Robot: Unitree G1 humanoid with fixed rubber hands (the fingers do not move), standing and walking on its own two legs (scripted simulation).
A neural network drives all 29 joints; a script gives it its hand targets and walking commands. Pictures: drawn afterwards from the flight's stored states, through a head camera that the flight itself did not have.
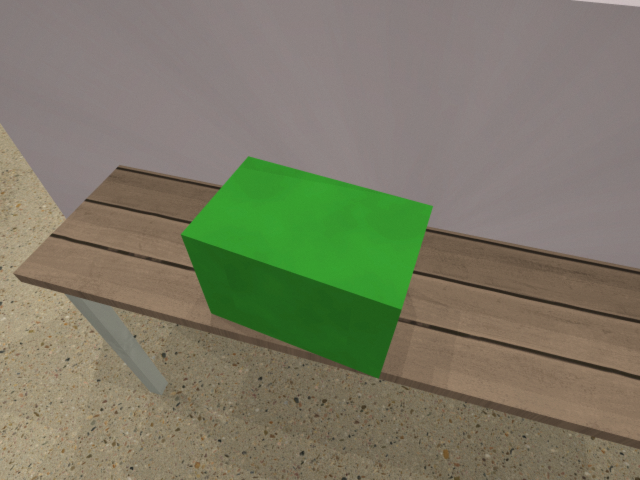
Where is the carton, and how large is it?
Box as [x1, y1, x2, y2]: [181, 156, 432, 378]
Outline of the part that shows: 248,156 181,234 210,311 224,318 378,378 403,303 432,206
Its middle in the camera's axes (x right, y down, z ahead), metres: -0.01 +0.04 +0.60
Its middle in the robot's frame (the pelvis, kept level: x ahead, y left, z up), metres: +0.44 +0.01 -0.01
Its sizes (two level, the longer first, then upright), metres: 0.296 0.182 0.201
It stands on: a table, 0.66 m high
